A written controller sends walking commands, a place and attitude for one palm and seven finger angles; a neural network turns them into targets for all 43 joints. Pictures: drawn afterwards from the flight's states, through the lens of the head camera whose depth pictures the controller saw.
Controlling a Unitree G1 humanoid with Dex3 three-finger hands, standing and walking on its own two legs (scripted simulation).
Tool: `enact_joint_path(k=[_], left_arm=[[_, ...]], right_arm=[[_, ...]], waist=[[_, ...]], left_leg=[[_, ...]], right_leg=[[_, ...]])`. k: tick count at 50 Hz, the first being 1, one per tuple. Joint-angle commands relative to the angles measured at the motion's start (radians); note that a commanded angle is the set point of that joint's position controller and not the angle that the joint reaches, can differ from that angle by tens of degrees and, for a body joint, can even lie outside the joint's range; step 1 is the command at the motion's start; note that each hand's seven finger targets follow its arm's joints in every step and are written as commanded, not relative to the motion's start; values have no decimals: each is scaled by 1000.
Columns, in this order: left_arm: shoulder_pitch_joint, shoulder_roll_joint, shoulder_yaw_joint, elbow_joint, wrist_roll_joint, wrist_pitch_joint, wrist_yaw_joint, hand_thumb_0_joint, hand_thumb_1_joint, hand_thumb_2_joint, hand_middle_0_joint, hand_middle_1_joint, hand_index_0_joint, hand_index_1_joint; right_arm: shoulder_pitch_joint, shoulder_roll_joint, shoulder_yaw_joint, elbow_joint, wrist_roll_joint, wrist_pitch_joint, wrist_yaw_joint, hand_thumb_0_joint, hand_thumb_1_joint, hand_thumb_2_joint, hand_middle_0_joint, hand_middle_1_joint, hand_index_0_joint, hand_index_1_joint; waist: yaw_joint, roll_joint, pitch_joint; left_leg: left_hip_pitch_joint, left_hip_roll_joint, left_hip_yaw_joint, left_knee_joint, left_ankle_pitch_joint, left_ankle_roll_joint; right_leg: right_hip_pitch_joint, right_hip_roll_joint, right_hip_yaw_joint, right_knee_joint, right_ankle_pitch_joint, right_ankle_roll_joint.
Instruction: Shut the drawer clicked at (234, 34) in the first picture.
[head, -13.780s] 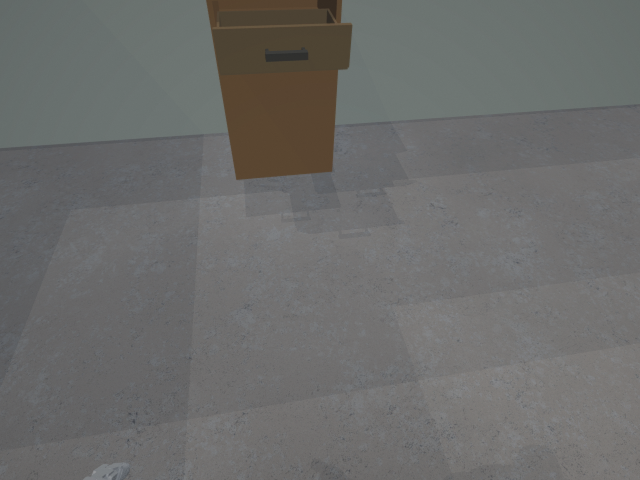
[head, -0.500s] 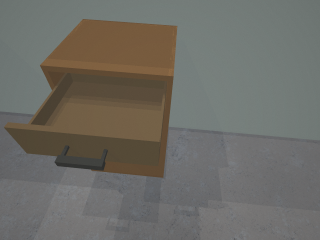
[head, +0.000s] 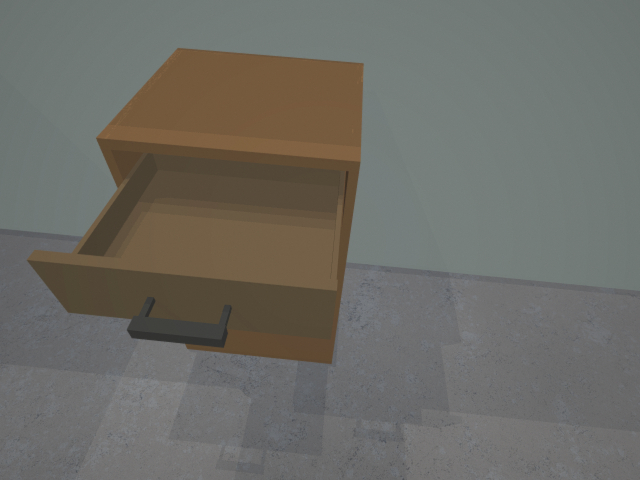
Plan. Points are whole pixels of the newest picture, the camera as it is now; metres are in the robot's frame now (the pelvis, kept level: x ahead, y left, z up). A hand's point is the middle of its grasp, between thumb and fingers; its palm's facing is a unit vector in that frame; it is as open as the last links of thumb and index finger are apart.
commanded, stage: raise the hand and make a fist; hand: left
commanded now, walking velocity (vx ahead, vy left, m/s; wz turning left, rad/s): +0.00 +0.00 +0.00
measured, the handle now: (183, 319) +0.34 +0.23 -0.04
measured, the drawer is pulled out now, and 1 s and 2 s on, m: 0.28 0.28 0.28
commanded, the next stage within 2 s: bring the fist close to the handle in 1.96 s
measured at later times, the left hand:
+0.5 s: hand (223, 474) +0.15 +0.13 -0.05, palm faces -0.05 -1.00 +0.04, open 5.9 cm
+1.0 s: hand (159, 424) +0.18 +0.19 +0.02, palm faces +0.13 -0.99 -0.09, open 3.5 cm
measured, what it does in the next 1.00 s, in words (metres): lowers itself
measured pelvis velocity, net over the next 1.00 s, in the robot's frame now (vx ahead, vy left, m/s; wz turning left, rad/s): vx -0.02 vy -0.02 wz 0.03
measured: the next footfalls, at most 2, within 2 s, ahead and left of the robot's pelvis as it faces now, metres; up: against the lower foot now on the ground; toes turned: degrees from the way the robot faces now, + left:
none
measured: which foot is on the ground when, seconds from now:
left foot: down 0.00-1.00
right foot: down 0.00-1.00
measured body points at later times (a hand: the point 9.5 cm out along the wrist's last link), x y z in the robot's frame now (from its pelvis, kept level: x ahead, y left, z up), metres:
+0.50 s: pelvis -0.04 -0.01 -0.06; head -0.02 +0.02 +0.39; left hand +0.14 +0.18 -0.04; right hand +0.18 -0.25 -0.08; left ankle -0.02 +0.09 -0.74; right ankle -0.02 -0.10 -0.74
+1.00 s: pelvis -0.02 -0.02 -0.05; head +0.01 -0.02 +0.40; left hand +0.16 +0.25 +0.02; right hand +0.12 -0.27 -0.14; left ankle -0.02 +0.10 -0.74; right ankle -0.02 -0.10 -0.74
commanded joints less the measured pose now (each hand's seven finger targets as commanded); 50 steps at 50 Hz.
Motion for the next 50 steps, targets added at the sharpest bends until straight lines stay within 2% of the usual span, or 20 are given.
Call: enact_joint_path(k=[1, 2, 3, 4, 5, 6, 7, 9, 12, 15, 16, 18, 21, 25, 30, 33, 36, 41, 46, 50], left_arm=[[84, 79, 17, -14, 2, -6, 0, 0, 900, 900, -200, -300, -200, -300], [84, 79, 16, -13, 2, -5, 1, 0, 900, 900, -200, -300, -200, -300], [100, 119, 19, 14, 24, -32, 32, 0, 900, 900, -200, -300, -200, -300], [-600, 276, 62, -1524, -192, -216, 10, 0, 900, 900, -220, -322, -220, -322], [-270, 209, 58, -1288, -117, -137, 55, 0, 900, 900, -240, -343, -240, -343], [-214, 163, 21, -1223, -129, -83, 94, 0, 900, 900, -260, -365, -260, -365], [65, -34, -75, -987, -127, 9, 88, 0, 900, 900, -280, -387, -280, -387], [-39, -45, -136, -1255, -170, -44, 53, 0, 900, 900, -320, -430, -320, -430], [-63, -52, -138, -1214, -141, -152, 22, 0, 900, 900, -380, -495, -380, -495], [232, -58, -37, -991, -183, -314, -99, 0, 900, 900, -440, -560, -440, -560], [319, 19, 53, -951, -190, -370, -153, 0, 900, 900, -460, -582, -460, -582], [300, 104, 145, -989, -203, -490, -266, 0, 900, 900, -500, -625, -500, -625], [326, 188, 225, -1079, -143, -470, -253, 0, 900, 900, -560, -690, -560, -690], [108, 169, 198, -1448, -181, -487, -170, 0, 900, 900, -640, -777, -640, -777], [-66, 121, 83, -1578, -226, -644, -224, 0, 900, 900, -740, -885, -740, -885], [-123, 117, 14, -1428, -248, -615, -349, 0, 900, 900, -800, -950, -800, -950], [-59, 230, 107, -1215, -251, -446, -438, 0, 900, 900, -860, -1015, -860, -1015], [104, 341, 393, -1312, -335, -214, -371, 0, 900, 900, -960, -1123, -960, -1123], [198, 259, 411, -1440, -339, -311, -222, 0, 900, 900, -1060, -1232, -1060, -1232], [198, 217, 269, -1396, -270, -391, -302, 0, 900, 900, -1140, -1318, -1140, -1318]], right_arm=[[71, -99, -14, -17, 2, -15, -11, 0, -900, -900, 200, 300, 200, 300], [71, -102, -14, -16, 1, -16, -10, 0, -900, -900, 200, 300, 200, 300], [-23, -130, -20, -94, 4, -28, -1, 0, -900, -900, 200, 300, 200, 300], [18, -329, -62, -464, 34, -161, -39, 0, -900, -900, 200, 300, 200, 300], [-80, -209, -21, -412, 45, -253, -57, 0, -900, -900, 200, 300, 200, 300], [-68, -223, -43, -370, 53, -297, -55, 0, -900, -900, 200, 300, 200, 300], [-36, -177, -41, -349, 58, -298, -42, 0, -900, -900, 200, 300, 200, 300], [-62, -246, -47, -460, 73, -334, -52, 0, -900, -900, 200, 300, 200, 300], [-76, -265, -62, -535, 36, -369, -46, 0, -900, -900, 200, 300, 200, 300], [-117, -257, -87, -605, 20, -360, -11, 0, -900, -900, 200, 300, 200, 300], [-133, -257, -96, -624, 22, -344, 13, 0, -900, -900, 200, 300, 200, 300], [-186, -274, -108, -699, 7, -306, 48, 0, -900, -900, 200, 300, 200, 300], [-213, -241, -109, -790, 22, -221, 54, 0, -900, -900, 200, 300, 200, 300], [-191, -203, -97, -870, 23, -185, 34, 0, -900, -900, 200, 300, 200, 300], [-127, -211, -70, -792, 19, -246, 0, 0, -900, -900, 200, 300, 200, 300], [-127, -246, -60, -752, 40, -292, -22, 0, -900, -900, 200, 300, 200, 300], [-127, -269, -60, -753, 64, -294, -44, 0, -900, -900, 200, 300, 200, 300], [-201, -223, -63, -809, 67, -236, -58, 0, -900, -900, 200, 300, 200, 300], [-179, -178, -75, -764, 58, -237, -44, 0, -900, -900, 200, 300, 200, 300], [-146, -212, -82, -746, 49, -274, -22, 0, -900, -900, 200, 300, 200, 300]], waist=[[-3, 29, 83], [-3, 36, 88], [17, 58, 140], [-123, 252, -362], [-25, 325, -358], [-48, 297, -273], [-47, 131, -130], [-58, 28, -44], [-96, -177, 4], [2, -319, 13], [46, -230, -19], [52, -105, -94], [108, 108, -162], [60, 195, -313], [-81, 145, -273], [-135, 53, -177], [-100, -50, -172], [66, -30, -395], [59, -34, -314], [-19, 46, -197]], left_leg=[[-35, 114, -111, -87, 176, 14], [-40, 112, -114, -86, 172, 13], [-140, 122, -77, 121, 357, -21], [147, 33, -108, 9, 384, -13], [170, 74, -84, -15, 492, -15], [75, 74, -96, -20, 406, -43], [-21, 83, -124, -34, 264, -36], [-127, 65, -147, 5, 25, -15], [-239, 22, -166, 115, -101, -3], [-423, 16, -133, 226, -140, -29], [-440, 3, -105, 252, -101, -44], [-473, -20, -71, 341, -36, -57], [-522, -32, -31, 375, -18, -45], [-478, -6, -61, 430, -1, -20], [-511, 21, -121, 544, -46, 1], [-589, 25, -140, 570, -181, 9], [-660, 12, -118, 563, -225, 13], [-580, -10, -96, 486, -44, 0], [-517, 11, -100, 423, 96, -16], [-496, 7, -96, 424, 81, -3]], right_leg=[[-55, -108, 102, -67, 175, -17], [-58, -111, 103, -67, 168, -17], [-117, -162, 129, -36, 548, 2], [-25, -58, 55, 56, 355, 0], [-71, -20, 24, 112, 114, -23], [-141, -19, 0, 129, 14, -10], [-205, -23, -32, 127, -27, -3], [-219, -21, -43, 92, -17, 1], [-369, -5, -46, 122, -135, 8], [-488, -1, -59, 220, -254, -1], [-465, -4, -44, 249, -213, -17], [-440, -11, -37, 349, -88, -32], [-409, -16, -14, 440, -4, -42], [-444, -3, 23, 469, 7, -37], [-615, 8, 59, 451, -86, -14], [-655, 1, 93, 391, -256, -2], [-585, -21, 158, 297, -387, 13], [-259, -65, 168, 299, -165, 30], [-243, -48, 83, 357, 206, 29], [-382, -41, 68, 345, 175, 40]])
